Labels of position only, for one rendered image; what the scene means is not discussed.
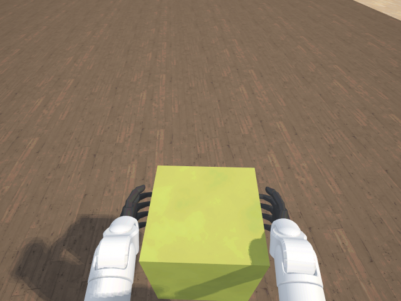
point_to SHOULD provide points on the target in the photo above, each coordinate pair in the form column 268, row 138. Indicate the left robot hand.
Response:
column 132, row 206

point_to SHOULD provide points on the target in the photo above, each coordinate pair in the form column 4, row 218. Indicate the right robot forearm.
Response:
column 298, row 276

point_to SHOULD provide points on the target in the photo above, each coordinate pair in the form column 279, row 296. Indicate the right robot hand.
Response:
column 277, row 209

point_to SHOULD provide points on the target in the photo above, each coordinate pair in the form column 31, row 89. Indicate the carton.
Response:
column 204, row 237

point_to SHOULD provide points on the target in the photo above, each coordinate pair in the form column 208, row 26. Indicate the left robot forearm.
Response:
column 112, row 269

